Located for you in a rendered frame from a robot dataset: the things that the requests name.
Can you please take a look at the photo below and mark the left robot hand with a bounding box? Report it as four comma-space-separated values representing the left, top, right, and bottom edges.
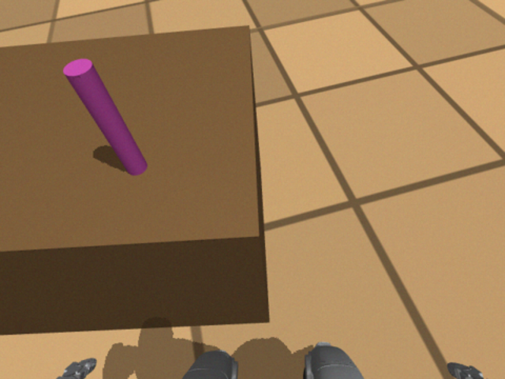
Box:
56, 358, 96, 379

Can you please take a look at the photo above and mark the can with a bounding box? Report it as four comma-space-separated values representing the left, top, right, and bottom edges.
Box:
63, 58, 148, 175

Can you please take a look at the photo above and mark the right robot hand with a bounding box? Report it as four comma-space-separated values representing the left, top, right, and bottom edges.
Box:
447, 362, 484, 379

